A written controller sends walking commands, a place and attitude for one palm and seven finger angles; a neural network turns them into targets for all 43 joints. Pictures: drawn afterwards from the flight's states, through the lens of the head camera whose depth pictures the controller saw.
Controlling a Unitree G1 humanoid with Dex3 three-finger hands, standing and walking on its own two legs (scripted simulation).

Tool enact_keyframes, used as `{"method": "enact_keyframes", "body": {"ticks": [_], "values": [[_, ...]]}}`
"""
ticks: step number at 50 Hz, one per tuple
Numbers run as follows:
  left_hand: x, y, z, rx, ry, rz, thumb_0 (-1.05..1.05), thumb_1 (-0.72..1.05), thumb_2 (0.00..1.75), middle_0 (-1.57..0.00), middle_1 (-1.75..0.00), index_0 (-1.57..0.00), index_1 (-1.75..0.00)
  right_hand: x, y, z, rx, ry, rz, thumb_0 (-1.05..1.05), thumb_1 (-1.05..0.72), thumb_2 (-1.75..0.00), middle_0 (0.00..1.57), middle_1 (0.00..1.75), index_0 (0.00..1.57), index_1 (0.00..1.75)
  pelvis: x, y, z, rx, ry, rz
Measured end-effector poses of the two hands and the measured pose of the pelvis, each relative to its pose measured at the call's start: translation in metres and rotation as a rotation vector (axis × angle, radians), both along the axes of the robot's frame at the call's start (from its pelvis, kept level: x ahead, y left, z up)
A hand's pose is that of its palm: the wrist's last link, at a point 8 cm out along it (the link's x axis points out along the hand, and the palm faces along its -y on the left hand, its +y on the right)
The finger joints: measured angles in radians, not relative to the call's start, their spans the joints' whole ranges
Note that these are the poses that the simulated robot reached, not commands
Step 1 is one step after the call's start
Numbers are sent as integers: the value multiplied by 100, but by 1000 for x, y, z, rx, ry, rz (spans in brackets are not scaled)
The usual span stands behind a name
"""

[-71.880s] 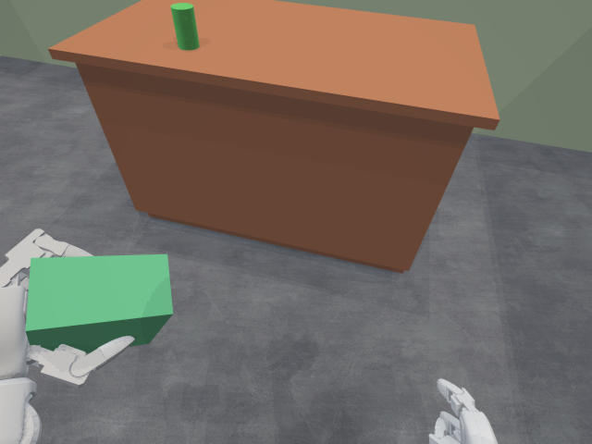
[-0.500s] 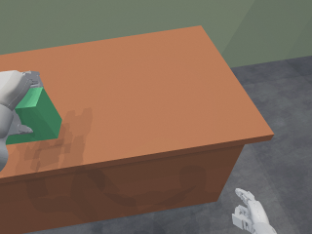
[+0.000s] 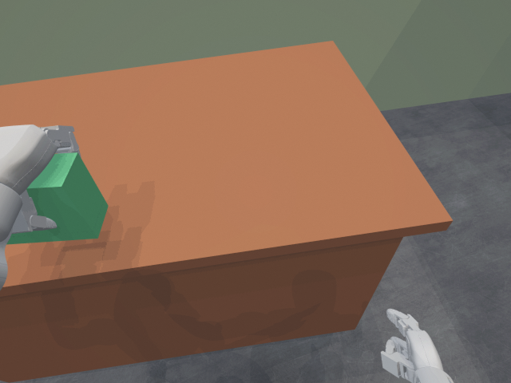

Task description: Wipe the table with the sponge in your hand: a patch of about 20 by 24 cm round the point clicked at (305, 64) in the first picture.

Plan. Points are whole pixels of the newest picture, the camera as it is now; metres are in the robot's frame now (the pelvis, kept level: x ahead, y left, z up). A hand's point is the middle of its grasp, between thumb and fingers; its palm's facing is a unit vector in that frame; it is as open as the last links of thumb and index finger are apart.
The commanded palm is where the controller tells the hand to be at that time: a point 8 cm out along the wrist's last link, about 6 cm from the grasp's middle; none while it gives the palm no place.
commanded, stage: bring the sponge back beside the body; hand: left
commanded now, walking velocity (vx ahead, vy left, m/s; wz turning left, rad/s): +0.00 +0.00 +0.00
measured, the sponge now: (47, 208) +0.27 +0.35 +0.15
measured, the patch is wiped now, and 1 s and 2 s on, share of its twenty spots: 0.90 0.90 0.90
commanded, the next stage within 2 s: step back with the hand held close in 1.36 s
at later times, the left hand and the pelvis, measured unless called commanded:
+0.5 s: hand (44, 220) +0.23 +0.31 +0.18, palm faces +0.04 -0.01 -1.00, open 10.4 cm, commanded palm +0.19 +0.31 +0.27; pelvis -0.01 +0.00 +0.00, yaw +0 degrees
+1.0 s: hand (57, 261) +0.19 +0.26 +0.17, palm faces +0.06 -0.03 -1.00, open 10.4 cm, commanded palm +0.14 +0.27 +0.26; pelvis -0.02 -0.01 +0.00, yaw -1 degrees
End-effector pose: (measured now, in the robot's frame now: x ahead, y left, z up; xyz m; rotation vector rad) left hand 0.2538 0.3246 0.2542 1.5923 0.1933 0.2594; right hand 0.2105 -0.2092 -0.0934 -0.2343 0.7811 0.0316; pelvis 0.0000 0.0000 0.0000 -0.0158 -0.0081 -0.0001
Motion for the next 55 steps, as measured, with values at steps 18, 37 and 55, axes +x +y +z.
{"method": "enact_keyframes", "body": {"ticks": [18, 37, 55], "values": [[-34, -12, -7, -25, -43, 20, 0, -55, 104, -70, -132, -72, -131, 17, 17, 11, 28, -68, 49, 1, -91, -89, 20, 30, 20, 30, -6, -2, -1, 2, -19, -5], [-64, -45, -10, -30, -80, -45, 0, -55, 104, -70, -132, -72, -131, 15, 12, 15, 41, -93, 51, 1, -91, -89, 20, 30, 20, 30, -10, -9, -2, 4, -40, -18], [-98, -73, -25, -44, -53, -82, 0, -55, 104, -70, -132, -73, -131, 11, 5, 19, 37, -134, 59, 1, -91, -89, 20, 30, 20, 30, -18, -17, -4, 8, -62, -22]]}}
